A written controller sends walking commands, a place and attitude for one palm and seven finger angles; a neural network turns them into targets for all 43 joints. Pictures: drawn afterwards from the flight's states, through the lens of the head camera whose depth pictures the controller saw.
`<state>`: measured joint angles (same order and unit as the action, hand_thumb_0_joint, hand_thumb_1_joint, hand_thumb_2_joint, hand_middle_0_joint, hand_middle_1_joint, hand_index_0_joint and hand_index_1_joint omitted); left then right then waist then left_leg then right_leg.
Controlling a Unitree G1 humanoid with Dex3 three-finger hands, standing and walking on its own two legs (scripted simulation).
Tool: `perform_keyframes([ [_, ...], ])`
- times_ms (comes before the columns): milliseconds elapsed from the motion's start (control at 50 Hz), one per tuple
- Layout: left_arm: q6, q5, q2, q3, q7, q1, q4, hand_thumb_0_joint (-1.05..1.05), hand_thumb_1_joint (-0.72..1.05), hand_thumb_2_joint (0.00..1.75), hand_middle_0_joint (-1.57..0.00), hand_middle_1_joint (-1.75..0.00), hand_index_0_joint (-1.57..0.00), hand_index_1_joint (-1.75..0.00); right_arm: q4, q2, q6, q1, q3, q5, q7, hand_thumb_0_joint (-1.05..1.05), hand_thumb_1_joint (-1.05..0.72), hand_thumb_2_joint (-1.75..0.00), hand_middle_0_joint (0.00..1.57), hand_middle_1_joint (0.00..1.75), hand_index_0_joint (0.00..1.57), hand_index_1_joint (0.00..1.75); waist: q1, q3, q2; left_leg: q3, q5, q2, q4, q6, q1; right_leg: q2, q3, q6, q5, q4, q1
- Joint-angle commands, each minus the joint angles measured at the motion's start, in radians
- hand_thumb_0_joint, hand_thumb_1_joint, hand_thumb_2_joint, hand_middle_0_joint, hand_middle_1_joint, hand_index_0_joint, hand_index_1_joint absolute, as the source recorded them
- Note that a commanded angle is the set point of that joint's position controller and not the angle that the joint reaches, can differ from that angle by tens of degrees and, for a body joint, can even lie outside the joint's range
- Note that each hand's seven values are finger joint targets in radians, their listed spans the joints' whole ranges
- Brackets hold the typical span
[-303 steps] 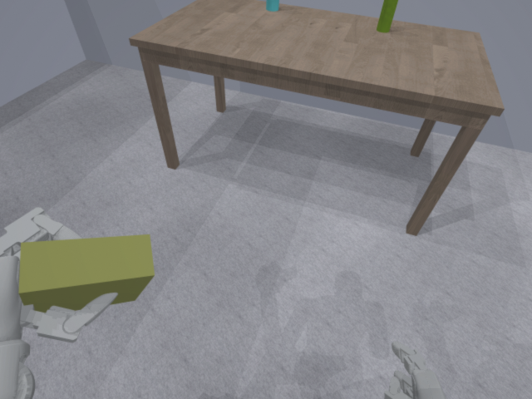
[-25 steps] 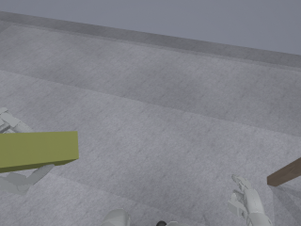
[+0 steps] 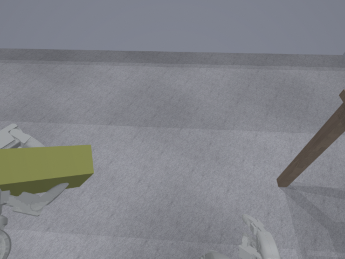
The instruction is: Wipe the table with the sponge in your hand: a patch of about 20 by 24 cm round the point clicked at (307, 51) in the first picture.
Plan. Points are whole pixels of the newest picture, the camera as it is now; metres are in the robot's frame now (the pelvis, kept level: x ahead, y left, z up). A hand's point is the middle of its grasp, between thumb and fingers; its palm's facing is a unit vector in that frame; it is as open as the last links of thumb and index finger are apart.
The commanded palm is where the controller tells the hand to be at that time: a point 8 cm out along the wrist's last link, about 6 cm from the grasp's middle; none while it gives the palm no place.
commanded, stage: turn to face it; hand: left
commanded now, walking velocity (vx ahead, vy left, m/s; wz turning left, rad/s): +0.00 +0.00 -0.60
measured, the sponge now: (60, 170) +0.22 +0.22 +0.16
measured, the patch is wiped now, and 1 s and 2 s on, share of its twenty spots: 0.00 0.00 0.00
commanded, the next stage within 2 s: none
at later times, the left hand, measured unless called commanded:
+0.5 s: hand (105, 168) +0.22 +0.14 +0.18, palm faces +0.15 -0.87 -0.46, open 9.1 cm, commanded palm +0.18 +0.19 +0.19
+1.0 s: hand (213, 206) +0.18 -0.03 +0.18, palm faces -0.20 -0.78 -0.59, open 9.1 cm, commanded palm +0.16 +0.06 +0.19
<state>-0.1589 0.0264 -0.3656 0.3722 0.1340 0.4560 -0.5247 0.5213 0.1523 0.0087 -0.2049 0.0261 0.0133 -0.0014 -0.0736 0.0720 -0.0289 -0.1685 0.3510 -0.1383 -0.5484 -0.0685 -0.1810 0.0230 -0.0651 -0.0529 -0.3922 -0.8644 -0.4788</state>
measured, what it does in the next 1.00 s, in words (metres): walks backwards, turning right: right foot, then left foot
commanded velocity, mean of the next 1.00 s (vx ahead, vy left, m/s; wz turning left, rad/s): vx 0.00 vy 0.00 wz -0.60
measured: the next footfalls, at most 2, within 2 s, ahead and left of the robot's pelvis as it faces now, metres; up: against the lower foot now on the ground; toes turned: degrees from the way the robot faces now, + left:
right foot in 0.08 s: +0.06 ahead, -0.12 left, +0.00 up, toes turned -8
left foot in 0.50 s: +0.01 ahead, +0.11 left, +0.00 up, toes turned -12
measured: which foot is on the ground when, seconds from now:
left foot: down 0.00-0.10, up 0.12-0.48, down 0.50-0.78, up 0.80-1.00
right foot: up 0.00-0.06, down 0.08-0.52, up 0.54-0.76, down 0.78-1.00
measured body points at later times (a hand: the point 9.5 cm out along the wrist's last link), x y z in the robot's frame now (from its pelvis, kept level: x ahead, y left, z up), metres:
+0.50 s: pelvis -0.05 -0.03 +0.00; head -0.01 -0.04 +0.45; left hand +0.21 +0.19 +0.20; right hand +0.05 -0.33 -0.08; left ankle -0.03 +0.12 -0.73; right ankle +0.02 -0.11 -0.73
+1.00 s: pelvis -0.13 -0.08 +0.00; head -0.09 -0.15 +0.44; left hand +0.19 +0.01 +0.21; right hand -0.13 -0.38 -0.12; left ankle -0.06 +0.07 -0.65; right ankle -0.12 -0.16 -0.73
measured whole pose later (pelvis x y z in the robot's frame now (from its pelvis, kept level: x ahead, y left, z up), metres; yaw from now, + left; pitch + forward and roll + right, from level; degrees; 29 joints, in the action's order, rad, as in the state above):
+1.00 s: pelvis -0.13 -0.08 +0.00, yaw -35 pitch +1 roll +3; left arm -0.20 0.06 -0.43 0.42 0.14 0.57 -0.62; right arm 0.56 0.24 0.06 -0.13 -0.03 0.01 0.01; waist 0.03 0.16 -0.02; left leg -0.04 0.44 -0.07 -1.12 -0.11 -0.50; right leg 0.05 0.00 0.10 -0.20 -0.55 -0.37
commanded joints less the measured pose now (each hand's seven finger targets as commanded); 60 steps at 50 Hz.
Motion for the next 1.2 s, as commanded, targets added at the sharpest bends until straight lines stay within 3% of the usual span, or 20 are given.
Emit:
perform_keyframes([
  [0, -0.056, -0.006, -0.159, 0.049, 0.006, -0.168, -0.197, 0.00, 0.10, 1.30, -1.20, -1.60, -1.20, -1.60, -0.128, 0.194, -0.083, 0.044, -0.075, 0.002, 0.010, 0.00, -0.90, -0.90, 0.20, 0.30, 0.20, 0.30, 0.065, -0.084, -0.179, 0.022, -0.629, -0.230, 0.031, 0.087, 0.036, 0.003, -0.091, -0.007, 0.063, 0.218, 0.168],
  [40, -0.057, -0.007, -0.181, 0.074, 0.007, -0.169, -0.205, 0.00, 0.10, 1.30, -1.20, -1.60, -1.20, -1.60, -0.132, 0.187, -0.086, 0.046, -0.072, 0.007, 0.004, 0.00, -0.90, -0.90, 0.20, 0.30, 0.20, 0.30, 0.057, -0.129, -0.134, 0.007, -0.530, -0.189, -0.165, 0.055, -0.033, -0.026, -0.065, 0.020, 0.226, 0.376, 0.335],
  [60, -0.066, -0.011, -0.218, 0.111, 0.014, -0.147, -0.198, 0.00, 0.10, 1.30, -1.20, -1.60, -1.20, -1.60, -0.137, 0.165, -0.086, 0.048, -0.070, 0.014, 0.004, 0.00, -0.90, -0.90, 0.20, 0.30, 0.20, 0.30, 0.053, -0.163, 0.039, -0.035, -0.307, -0.101, -0.372, 0.016, -0.140, -0.149, 0.099, 0.087, 0.540, 0.409, 0.440],
  [80, -0.071, 0.003, -0.262, 0.173, 0.026, -0.087, -0.194, 0.00, 0.10, 1.30, -1.20, -1.60, -1.20, -1.60, -0.162, 0.143, -0.082, 0.084, -0.065, 0.012, 0.008, 0.00, -0.90, -0.90, 0.20, 0.30, 0.20, 0.30, 0.029, -0.203, 0.282, 0.020, 0.245, 0.045, -0.588, -0.024, -0.362, -0.329, 0.452, 0.209, 0.922, 0.428, 0.508],
  [100, -0.067, 0.030, -0.271, 0.194, 0.027, -0.036, -0.232, 0.00, 0.10, 1.30, -1.20, -1.60, -1.20, -1.60, -0.160, 0.151, -0.069, 0.113, -0.080, 0.015, 0.009, 0.00, -0.90, -0.90, 0.20, 0.30, 0.20, 0.30, 0.027, -0.240, 0.284, 0.172, 0.285, 0.034, -0.686, -0.023, -0.341, -0.375, 0.533, 0.211, 0.818, 0.471, 0.425],
  [160, -0.092, 0.045, -0.259, 0.244, 0.038, 0.099, -0.331, 0.00, 0.10, 1.30, -1.20, -1.60, -1.20, -1.60, -0.135, 0.112, -0.017, 0.137, -0.038, -0.001, -0.006, 0.00, -0.90, -0.90, 0.20, 0.30, 0.20, 0.30, 0.048, -0.304, 0.061, 0.192, 0.148, 0.029, -0.675, -0.031, -0.390, -0.305, 0.386, 0.230, 0.677, 0.412, 0.491],
  [420, -0.062, 0.026, -0.188, 0.127, 0.039, 0.020, -0.259, 0.00, 0.10, 1.30, -1.20, -1.60, -1.20, -1.60, -0.134, 0.176, 0.017, 0.097, -0.070, 0.006, 0.014, 0.00, -0.90, -0.90, 0.20, 0.30, 0.20, 0.30, 0.050, -0.230, 0.118, 0.126, 0.051, 0.092, 0.008, 0.018, -0.013, -0.198, 0.454, 0.171, 0.158, 0.534, 0.155],
  [460, -0.075, 0.018, -0.190, 0.117, 0.030, -0.018, -0.283, 0.00, 0.10, 1.30, -1.20, -1.60, -1.20, -1.60, -0.144, 0.193, 0.004, 0.081, -0.080, -0.001, 0.024, 0.00, -0.90, -0.90, 0.20, 0.30, 0.20, 0.30, 0.057, -0.198, 0.017, 0.195, 0.041, -0.019, 0.187, 0.078, 0.121, -0.106, 0.414, 0.106, 0.076, 0.422, 0.007],
  [500, -0.088, 0.001, -0.206, 0.134, 0.022, -0.054, -0.295, 0.00, 0.10, 1.30, -1.20, -1.60, -1.20, -1.60, -0.166, 0.195, -0.012, 0.102, -0.082, 0.004, 0.034, 0.00, -0.90, -0.90, 0.20, 0.30, 0.20, 0.30, 0.038, -0.151, -0.272, 0.373, -0.132, -0.305, 0.285, 0.206, 0.075, 0.040, 0.151, 0.026, -0.091, -0.052, -0.112],
  [540, -0.086, -0.010, -0.189, 0.121, 0.014, -0.058, -0.268, 0.00, 0.10, 1.30, -1.20, -1.60, -1.20, -1.60, -0.160, 0.164, -0.029, 0.098, -0.083, -0.006, 0.032, 0.00, -0.90, -0.90, 0.20, 0.30, 0.20, 0.30, 0.047, -0.078, -0.253, 0.315, -0.168, -0.334, 0.276, 0.245, -0.121, -0.033, 0.117, 0.005, -0.078, -0.361, -0.084],
  [580, -0.082, -0.005, -0.133, 0.051, 0.010, -0.089, -0.254, 0.00, 0.10, 1.30, -1.20, -1.60, -1.20, -1.60, -0.141, 0.176, -0.046, 0.085, -0.081, 0.011, 0.017, 0.00, -0.90, -0.90, 0.20, 0.30, 0.20, 0.30, 0.046, -0.034, -0.230, 0.127, -0.305, -0.268, 0.213, 0.183, -0.070, -0.061, 0.046, -0.009, -0.065, -0.261, -0.105],
  [720, -0.065, -0.009, -0.163, 0.063, 0.014, -0.139, -0.187, 0.00, 0.10, 1.30, -1.20, -1.60, -1.20, -1.60, -0.131, 0.196, -0.101, 0.022, -0.082, 0.004, 0.005, 0.00, -0.90, -0.90, 0.20, 0.30, 0.20, 0.30, 0.063, -0.104, -0.218, 0.000, -0.457, -0.207, -0.018, 0.069, -0.017, 0.000, -0.100, -0.003, 0.106, 0.302, 0.239],
  [740, -0.070, -0.005, -0.176, 0.081, 0.015, -0.139, -0.201, 0.00, 0.10, 1.30, -1.20, -1.60, -1.20, -1.60, -0.133, 0.184, -0.100, 0.027, -0.076, 0.009, -0.001, 0.00, -0.90, -0.90, 0.20, 0.30, 0.20, 0.30, 0.057, -0.138, -0.148, -0.004, -0.407, -0.183, -0.149, 0.051, -0.056, -0.040, -0.057, 0.021, 0.224, 0.396, 0.336],
  [760, -0.079, -0.010, -0.229, 0.124, 0.022, -0.123, -0.193, 0.00, 0.10, 1.30, -1.20, -1.60, -1.20, -1.60, -0.137, 0.154, -0.096, 0.026, -0.070, 0.013, -0.001, 0.00, -0.90, -0.90, 0.20, 0.30, 0.20, 0.30, 0.056, -0.176, 0.081, -0.042, -0.160, -0.086, -0.374, 0.009, -0.178, -0.181, 0.138, 0.095, 0.569, 0.433, 0.453],
  [780, -0.075, 0.012, -0.265, 0.180, 0.030, -0.070, -0.179, 0.00, 0.10, 1.30, -1.20, -1.60, -1.20, -1.60, -0.163, 0.146, -0.090, 0.065, -0.071, 0.016, 0.004, 0.00, -0.90, -0.90, 0.20, 0.30, 0.20, 0.30, 0.032, -0.227, 0.356, 0.038, 0.272, 0.056, -0.587, -0.029, -0.383, -0.336, 0.484, 0.197, 0.897, 0.452, 0.492],
  [800, -0.072, 0.036, -0.281, 0.202, 0.029, -0.031, -0.236, 0.00, 0.10, 1.30, -1.20, -1.60, -1.20, -1.60, -0.163, 0.148, -0.075, 0.114, -0.079, 0.018, 0.005, 0.00, -0.90, -0.90, 0.20, 0.30, 0.20, 0.30, 0.028, -0.244, 0.314, 0.185, 0.254, 0.028, -0.679, -0.023, -0.369, -0.366, 0.504, 0.198, 0.831, 0.467, 0.435],
  [820, -0.077, 0.037, -0.303, 0.261, 0.034, 0.075, -0.239, 0.00, 0.10, 1.30, -1.20, -1.60, -1.20, -1.60, -0.156, 0.122, -0.056, 0.131, -0.056, 0.009, 0.004, 0.00, -0.90, -0.90, 0.20, 0.30, 0.20, 0.30, 0.029, -0.269, 0.161, 0.211, 0.206, 0.020, -0.719, -0.027, -0.433, -0.353, 0.485, 0.231, 0.833, 0.404, 0.510],
  [860, -0.093, 0.047, -0.246, 0.242, 0.037, 0.129, -0.291, 0.00, 0.10, 1.30, -1.20, -1.60, -1.20, -1.60, -0.131, 0.103, -0.016, 0.135, -0.036, 0.002, -0.004, 0.00, -0.90, -0.90, 0.20, 0.30, 0.20, 0.30, 0.048, -0.306, 0.088, 0.192, 0.133, 0.029, -0.704, -0.037, -0.446, -0.296, 0.365, 0.221, 0.789, 0.387, 0.548],
  [940, -0.092, 0.048, -0.229, 0.246, 0.042, 0.156, -0.230, 0.00, 0.10, 1.30, -1.20, -1.60, -1.20, -1.60, -0.114, 0.130, 0.013, 0.140, -0.066, 0.000, 0.009, 0.00, -0.90, -0.90, 0.20, 0.30, 0.20, 0.30, 0.062, -0.274, 0.128, 0.163, 0.078, 0.044, -0.550, -0.038, -0.362, -0.259, 0.336, 0.213, 0.670, 0.453, 0.437],
  [1180, -0.060, 0.026, -0.197, 0.115, 0.040, 0.006, -0.225, 0.00, 0.10, 1.30, -1.20, -1.60, -1.20, -1.60, -0.151, 0.182, 0.042, 0.115, -0.075, 0.003, 0.017, 0.00, -0.90, -0.90, 0.20, 0.30, 0.20, 0.30, 0.030, -0.220, 0.136, 0.148, 0.141, 0.122, -0.140, 0.018, -0.148, -0.214, 0.536, 0.195, 0.174, 0.609, 0.249],
])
